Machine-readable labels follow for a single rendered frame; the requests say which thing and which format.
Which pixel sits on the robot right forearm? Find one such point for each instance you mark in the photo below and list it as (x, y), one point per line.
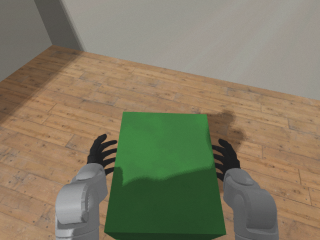
(254, 209)

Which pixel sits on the carton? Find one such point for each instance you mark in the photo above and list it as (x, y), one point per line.
(164, 184)

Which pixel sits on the robot left forearm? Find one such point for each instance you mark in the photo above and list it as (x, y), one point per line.
(77, 215)

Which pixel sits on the left robot hand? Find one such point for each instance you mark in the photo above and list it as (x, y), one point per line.
(96, 155)

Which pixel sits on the right robot hand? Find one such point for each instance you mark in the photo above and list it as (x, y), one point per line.
(229, 160)

